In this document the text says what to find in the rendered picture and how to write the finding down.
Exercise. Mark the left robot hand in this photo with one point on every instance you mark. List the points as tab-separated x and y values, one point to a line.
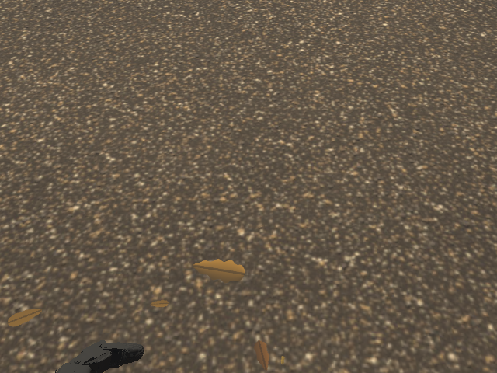
101	356

